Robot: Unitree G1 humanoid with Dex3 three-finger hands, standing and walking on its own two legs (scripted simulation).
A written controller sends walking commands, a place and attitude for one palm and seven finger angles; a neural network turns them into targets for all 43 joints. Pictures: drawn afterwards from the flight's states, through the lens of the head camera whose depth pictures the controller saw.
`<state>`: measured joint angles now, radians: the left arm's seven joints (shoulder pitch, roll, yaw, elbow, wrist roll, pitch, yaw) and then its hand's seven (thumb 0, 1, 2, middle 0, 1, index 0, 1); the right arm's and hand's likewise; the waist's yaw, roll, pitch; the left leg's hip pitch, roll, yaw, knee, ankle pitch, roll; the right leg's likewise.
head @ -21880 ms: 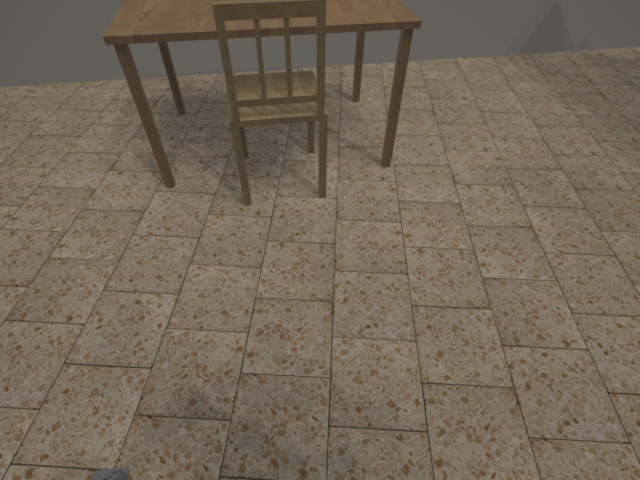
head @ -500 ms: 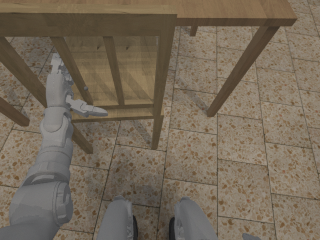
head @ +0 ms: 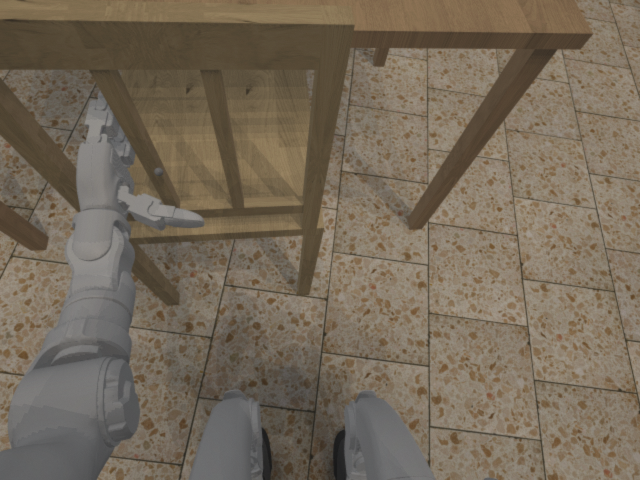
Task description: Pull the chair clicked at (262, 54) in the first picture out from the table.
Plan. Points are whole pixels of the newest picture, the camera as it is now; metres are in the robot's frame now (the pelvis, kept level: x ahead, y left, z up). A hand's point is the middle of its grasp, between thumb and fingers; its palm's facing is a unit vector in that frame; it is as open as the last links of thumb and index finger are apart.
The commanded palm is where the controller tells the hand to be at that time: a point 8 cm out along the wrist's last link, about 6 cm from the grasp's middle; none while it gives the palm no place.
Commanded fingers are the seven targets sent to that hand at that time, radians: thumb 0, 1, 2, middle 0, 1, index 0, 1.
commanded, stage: hook a spindle and tug to test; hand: left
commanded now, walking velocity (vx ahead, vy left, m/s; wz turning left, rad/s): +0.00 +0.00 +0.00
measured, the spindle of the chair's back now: (146, 151) +0.51 +0.20 +0.02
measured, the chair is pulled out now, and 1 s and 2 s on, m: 0.00 0.00 0.04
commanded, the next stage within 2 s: step backward, pulling the chair out in 1.58 s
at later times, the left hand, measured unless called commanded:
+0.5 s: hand (167, 165) +0.49 +0.17 +0.03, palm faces +0.07 -1.00 -0.02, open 14.7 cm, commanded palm +0.46 +0.20 +0.03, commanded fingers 0.00 -0.11 0.47 -0.45 -1.29 -0.45 -1.29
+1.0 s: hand (165, 162) +0.49 +0.17 +0.03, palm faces +0.08 -1.00 -0.02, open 5.2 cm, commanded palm +0.46 +0.20 +0.03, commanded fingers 0.00 0.90 0.90 -0.50 -1.45 -0.50 -1.45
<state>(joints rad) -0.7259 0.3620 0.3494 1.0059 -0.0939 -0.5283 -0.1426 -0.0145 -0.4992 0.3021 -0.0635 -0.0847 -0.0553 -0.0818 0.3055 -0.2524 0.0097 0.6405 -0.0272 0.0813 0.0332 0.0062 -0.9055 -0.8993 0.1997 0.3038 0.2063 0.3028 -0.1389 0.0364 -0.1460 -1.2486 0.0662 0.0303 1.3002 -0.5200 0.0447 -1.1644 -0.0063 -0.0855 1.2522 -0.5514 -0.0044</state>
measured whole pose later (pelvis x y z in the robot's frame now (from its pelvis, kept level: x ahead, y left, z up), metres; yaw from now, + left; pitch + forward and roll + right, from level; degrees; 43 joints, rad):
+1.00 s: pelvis +0.01 +0.00 +0.00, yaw +0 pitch +28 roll -4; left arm -0.75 0.35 0.31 1.02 -0.09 -0.52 -0.09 0.00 0.71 0.82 -0.49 -1.45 -0.46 -1.44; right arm 0.29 -0.25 0.00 0.64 -0.03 0.10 0.04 0.01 -0.91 -0.90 0.20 0.30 0.21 0.30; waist -0.13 0.04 -0.15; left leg -1.25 0.06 0.02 1.30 -0.53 0.04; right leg -1.16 -0.01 -0.09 1.25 -0.57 -0.01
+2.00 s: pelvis +0.06 +0.01 +0.11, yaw +1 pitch +15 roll -3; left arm -0.55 0.22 0.11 1.01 -0.07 -0.18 0.09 0.04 0.77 0.81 -0.33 -1.14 -0.48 -1.45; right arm 0.27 -0.23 0.02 0.62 0.05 0.14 -0.09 0.01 -0.90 -0.90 0.20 0.30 0.21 0.30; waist -0.09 0.03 -0.03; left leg -0.61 0.04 0.06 0.70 -0.34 0.04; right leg -0.56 0.00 -0.05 0.69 -0.31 0.02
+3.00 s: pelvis -0.06 +0.01 +0.11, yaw +1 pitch +3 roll -1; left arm -0.52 0.14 0.03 1.10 -0.07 -0.20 0.12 0.02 0.73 0.79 -0.29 -1.13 -0.49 -1.45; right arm 0.24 -0.30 -0.02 0.81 0.06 -0.05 -0.12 0.01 -0.90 -0.90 0.20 0.30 0.21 0.30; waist -0.08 0.03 0.11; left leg -0.44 -0.01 0.01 0.60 -0.18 0.01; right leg -0.45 -0.04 -0.05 0.57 -0.18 0.01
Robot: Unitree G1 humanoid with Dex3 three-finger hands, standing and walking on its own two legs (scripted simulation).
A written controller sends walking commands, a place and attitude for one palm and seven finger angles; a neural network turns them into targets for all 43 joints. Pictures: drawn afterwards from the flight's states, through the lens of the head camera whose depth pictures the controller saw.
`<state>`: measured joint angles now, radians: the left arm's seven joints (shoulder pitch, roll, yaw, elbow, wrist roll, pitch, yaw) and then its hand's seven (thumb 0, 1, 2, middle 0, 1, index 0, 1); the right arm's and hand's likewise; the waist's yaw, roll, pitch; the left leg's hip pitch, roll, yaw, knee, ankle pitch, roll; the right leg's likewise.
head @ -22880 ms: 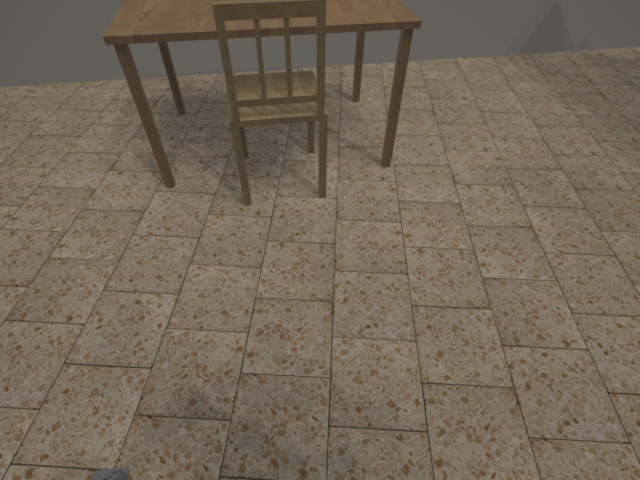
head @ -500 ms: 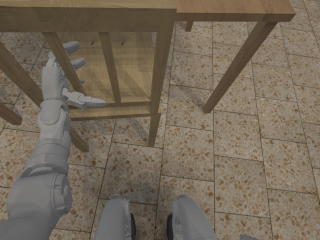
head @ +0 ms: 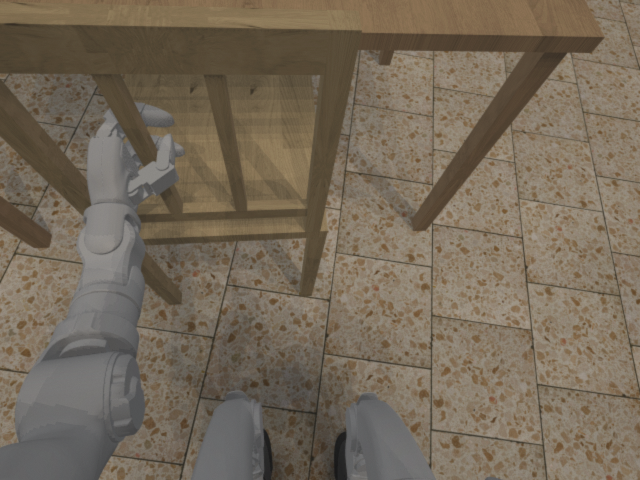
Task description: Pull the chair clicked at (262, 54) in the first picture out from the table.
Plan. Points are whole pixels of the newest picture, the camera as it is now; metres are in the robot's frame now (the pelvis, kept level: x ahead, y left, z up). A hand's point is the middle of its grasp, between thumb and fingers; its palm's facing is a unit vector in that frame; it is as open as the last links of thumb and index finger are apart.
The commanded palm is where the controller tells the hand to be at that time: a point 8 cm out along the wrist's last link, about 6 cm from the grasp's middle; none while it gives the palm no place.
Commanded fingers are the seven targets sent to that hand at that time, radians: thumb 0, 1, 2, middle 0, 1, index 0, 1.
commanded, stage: hook a spindle and tug to test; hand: left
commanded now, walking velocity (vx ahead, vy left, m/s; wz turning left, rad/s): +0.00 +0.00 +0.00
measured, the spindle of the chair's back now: (149, 155) +0.51 +0.20 +0.02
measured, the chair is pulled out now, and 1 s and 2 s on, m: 0.00 0.04 0.19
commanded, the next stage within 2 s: step backward, pulling the chair out in 0.58 s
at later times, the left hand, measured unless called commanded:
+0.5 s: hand (173, 181) +0.46 +0.16 +0.03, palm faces +0.05 -1.00 -0.01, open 5.0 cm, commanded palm +0.42 +0.20 +0.03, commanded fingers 0.00 0.90 0.90 -0.50 -1.45 -0.50 -1.45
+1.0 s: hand (178, 186) +0.44 +0.15 +0.05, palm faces +0.07 -0.99 -0.13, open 5.0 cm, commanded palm +0.42 +0.20 +0.05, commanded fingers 0.00 0.90 0.90 -0.50 -1.45 -0.50 -1.45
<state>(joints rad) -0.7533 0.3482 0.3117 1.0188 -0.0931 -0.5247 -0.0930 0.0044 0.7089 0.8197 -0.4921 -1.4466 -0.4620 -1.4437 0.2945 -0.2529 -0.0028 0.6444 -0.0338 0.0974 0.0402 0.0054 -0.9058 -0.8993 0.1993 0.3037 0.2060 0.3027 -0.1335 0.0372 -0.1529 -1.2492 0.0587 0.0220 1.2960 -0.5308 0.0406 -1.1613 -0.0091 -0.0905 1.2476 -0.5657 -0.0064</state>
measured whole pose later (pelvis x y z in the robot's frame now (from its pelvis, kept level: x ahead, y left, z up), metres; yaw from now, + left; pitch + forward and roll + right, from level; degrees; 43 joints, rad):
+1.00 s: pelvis +0.05 +0.01 +0.10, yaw +0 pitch +15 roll -3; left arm -0.55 0.22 0.11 1.01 -0.07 -0.18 0.09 0.04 0.77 0.81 -0.33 -1.14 -0.48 -1.45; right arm 0.27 -0.23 0.02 0.62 0.05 0.14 -0.09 0.01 -0.90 -0.90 0.20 0.30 0.21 0.30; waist -0.09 0.03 -0.03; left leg -0.61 0.04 0.06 0.70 -0.34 0.04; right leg -0.56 0.00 -0.05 0.69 -0.31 0.02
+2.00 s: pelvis -0.07 +0.01 +0.11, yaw +1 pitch +3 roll -1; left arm -0.52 0.14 0.03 1.10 -0.07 -0.20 0.12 0.02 0.73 0.79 -0.29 -1.13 -0.49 -1.45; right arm 0.24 -0.30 -0.02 0.81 0.06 -0.05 -0.12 0.01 -0.90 -0.90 0.20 0.30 0.21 0.30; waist -0.08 0.03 0.11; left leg -0.44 -0.01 0.01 0.60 -0.18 0.01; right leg -0.45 -0.04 -0.05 0.57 -0.18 0.01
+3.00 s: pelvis -0.23 +0.01 +0.11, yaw +1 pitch +2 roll +0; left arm -0.57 0.15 0.03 1.07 -0.05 -0.17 0.10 0.01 0.72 0.78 -0.24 -1.17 -0.49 -1.45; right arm 0.18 -0.25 -0.01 0.78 0.03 -0.02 -0.12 0.01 -0.90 -0.90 0.20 0.30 0.21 0.30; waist -0.07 0.01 0.16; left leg -0.39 0.01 -0.02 0.60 -0.23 -0.02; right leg -0.44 -0.04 -0.01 0.58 -0.17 0.03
